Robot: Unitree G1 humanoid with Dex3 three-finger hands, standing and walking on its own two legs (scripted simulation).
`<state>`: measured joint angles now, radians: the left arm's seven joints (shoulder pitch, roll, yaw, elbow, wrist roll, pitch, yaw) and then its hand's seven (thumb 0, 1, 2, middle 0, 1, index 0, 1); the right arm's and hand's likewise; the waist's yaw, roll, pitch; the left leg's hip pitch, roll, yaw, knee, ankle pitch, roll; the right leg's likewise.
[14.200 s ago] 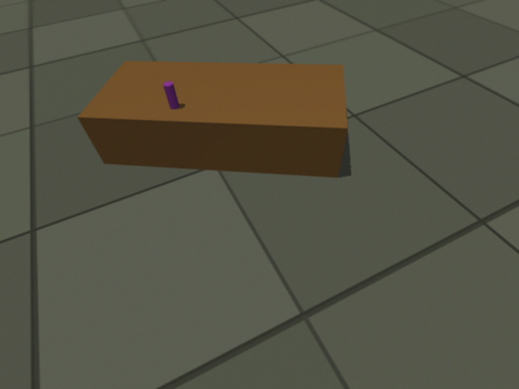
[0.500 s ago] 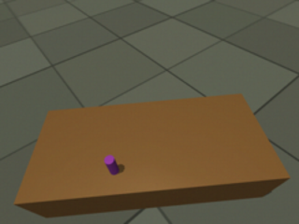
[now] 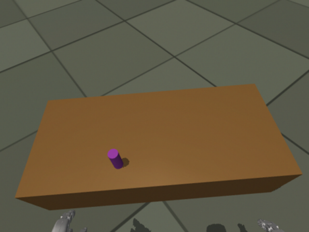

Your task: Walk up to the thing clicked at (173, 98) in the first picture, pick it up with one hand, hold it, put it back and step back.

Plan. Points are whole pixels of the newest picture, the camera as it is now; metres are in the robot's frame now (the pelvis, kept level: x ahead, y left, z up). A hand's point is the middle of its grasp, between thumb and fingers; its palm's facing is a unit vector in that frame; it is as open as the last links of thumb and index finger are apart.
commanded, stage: go down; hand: left
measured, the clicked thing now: (115, 159) +0.47 +0.23 -0.38
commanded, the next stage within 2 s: none
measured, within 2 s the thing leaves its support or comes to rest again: neither
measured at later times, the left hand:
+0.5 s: hand (76, 224) +0.17 +0.27 -0.14, palm faces +0.01 -0.94 -0.34, open 16.8 cm
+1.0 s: hand (73, 227) +0.17 +0.27 -0.14, palm faces +0.03 -0.94 -0.35, open 17.2 cm
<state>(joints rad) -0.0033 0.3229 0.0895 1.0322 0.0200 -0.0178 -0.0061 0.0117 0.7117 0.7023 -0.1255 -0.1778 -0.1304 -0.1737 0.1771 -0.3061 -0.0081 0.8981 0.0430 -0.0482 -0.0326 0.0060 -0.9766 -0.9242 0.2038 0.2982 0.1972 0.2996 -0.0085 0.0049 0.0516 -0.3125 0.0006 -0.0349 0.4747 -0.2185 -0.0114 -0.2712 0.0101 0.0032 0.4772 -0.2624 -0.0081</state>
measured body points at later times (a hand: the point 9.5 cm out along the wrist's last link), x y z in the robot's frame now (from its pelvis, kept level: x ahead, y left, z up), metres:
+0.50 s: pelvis +0.02 +0.01 -0.02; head +0.07 +0.02 +0.42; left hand +0.17 +0.32 -0.12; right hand +0.17 -0.25 -0.12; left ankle +0.02 +0.13 -0.74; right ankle -0.01 -0.11 -0.74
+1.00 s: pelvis +0.02 +0.01 -0.06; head +0.06 +0.02 +0.39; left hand +0.16 +0.32 -0.11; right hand +0.18 -0.24 -0.13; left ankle +0.02 +0.13 -0.74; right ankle -0.01 -0.11 -0.74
